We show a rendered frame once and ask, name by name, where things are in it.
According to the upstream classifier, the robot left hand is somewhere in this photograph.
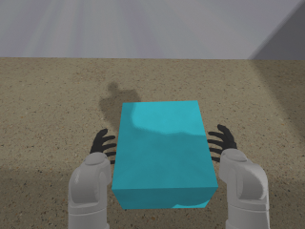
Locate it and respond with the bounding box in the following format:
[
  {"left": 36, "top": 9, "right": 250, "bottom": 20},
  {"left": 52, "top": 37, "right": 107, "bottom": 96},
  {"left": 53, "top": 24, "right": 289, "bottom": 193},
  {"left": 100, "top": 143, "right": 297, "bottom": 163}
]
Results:
[{"left": 90, "top": 128, "right": 116, "bottom": 164}]

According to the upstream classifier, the carton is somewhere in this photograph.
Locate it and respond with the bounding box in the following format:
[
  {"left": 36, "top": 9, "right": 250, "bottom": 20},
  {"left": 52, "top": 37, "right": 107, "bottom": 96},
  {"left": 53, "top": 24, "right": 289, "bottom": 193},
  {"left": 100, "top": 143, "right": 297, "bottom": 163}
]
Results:
[{"left": 112, "top": 100, "right": 218, "bottom": 210}]

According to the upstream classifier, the robot right hand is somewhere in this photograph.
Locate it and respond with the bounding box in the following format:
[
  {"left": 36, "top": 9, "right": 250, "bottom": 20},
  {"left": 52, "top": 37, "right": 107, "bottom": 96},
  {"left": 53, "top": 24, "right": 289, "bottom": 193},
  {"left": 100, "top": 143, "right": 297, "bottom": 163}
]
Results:
[{"left": 207, "top": 124, "right": 237, "bottom": 162}]

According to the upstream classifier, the left robot forearm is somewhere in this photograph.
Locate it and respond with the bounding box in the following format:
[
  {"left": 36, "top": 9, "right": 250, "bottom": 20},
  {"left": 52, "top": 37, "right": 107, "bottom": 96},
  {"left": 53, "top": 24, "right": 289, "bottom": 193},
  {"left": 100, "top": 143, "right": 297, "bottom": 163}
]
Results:
[{"left": 68, "top": 152, "right": 112, "bottom": 229}]

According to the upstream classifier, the right robot forearm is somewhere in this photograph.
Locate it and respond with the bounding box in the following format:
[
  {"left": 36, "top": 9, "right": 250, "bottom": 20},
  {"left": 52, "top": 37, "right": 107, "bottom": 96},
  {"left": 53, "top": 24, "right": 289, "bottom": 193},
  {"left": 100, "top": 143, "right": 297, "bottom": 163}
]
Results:
[{"left": 218, "top": 148, "right": 271, "bottom": 229}]

